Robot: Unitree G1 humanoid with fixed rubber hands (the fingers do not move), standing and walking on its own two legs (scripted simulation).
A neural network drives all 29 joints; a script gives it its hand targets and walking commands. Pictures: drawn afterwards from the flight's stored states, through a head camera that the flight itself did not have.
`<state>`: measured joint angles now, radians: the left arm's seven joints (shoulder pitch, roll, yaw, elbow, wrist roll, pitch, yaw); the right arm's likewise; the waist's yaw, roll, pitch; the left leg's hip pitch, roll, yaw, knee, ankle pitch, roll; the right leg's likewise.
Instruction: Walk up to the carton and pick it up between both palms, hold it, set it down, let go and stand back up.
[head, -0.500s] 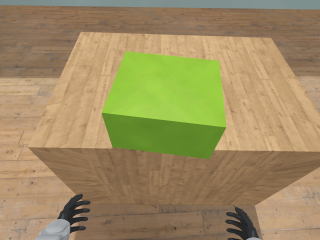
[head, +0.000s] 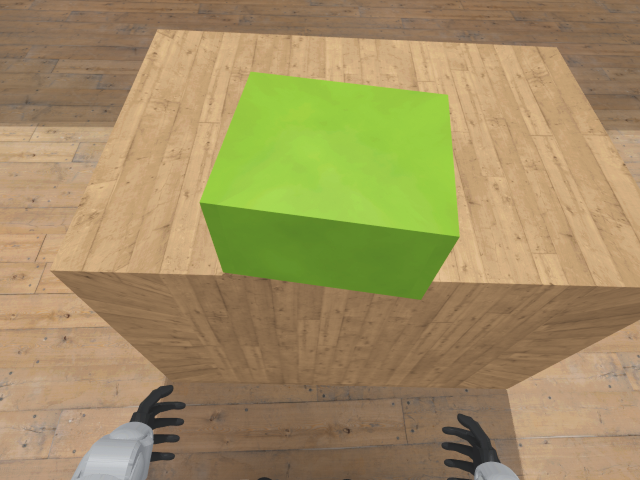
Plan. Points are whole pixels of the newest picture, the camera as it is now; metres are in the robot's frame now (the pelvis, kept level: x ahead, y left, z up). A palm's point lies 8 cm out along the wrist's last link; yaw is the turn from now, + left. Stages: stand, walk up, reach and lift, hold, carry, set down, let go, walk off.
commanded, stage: set down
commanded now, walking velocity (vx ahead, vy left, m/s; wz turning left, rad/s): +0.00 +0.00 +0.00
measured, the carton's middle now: (334, 184) +0.52 -0.01 +0.01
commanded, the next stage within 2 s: let go in 0.32 s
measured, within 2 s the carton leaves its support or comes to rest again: neither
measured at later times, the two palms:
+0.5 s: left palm (148, 451) +0.15 +0.22 -0.12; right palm (480, 475) +0.14 -0.22 -0.14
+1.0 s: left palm (137, 435) +0.17 +0.23 -0.07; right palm (503, 457) +0.16 -0.23 -0.08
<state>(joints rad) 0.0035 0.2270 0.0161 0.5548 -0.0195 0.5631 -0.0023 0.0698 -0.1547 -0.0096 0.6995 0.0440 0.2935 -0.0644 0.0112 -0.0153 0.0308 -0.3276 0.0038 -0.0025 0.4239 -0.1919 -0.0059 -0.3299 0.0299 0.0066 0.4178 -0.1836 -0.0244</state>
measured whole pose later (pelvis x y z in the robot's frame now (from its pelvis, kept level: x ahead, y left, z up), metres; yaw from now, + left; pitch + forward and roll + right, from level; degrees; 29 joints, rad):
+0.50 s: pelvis -0.01 -0.01 +0.00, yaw +1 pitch +7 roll +0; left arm -0.06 0.21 0.02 0.56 0.00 0.65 0.03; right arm -0.05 -0.12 -0.04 0.88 0.04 0.31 -0.07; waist 0.03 -0.03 0.05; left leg -0.41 0.01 -0.03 0.48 -0.20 -0.02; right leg -0.40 0.04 -0.02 0.47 -0.20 -0.04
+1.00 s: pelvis +0.00 -0.01 +0.00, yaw +1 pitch -1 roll +1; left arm 0.18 0.21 0.02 0.46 0.02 0.24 0.01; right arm 0.16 -0.17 0.00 0.74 -0.01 -0.12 0.01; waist 0.00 -0.04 -0.01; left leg -0.18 -0.01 -0.01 0.39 -0.19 -0.01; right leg -0.20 0.02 0.00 0.44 -0.22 -0.03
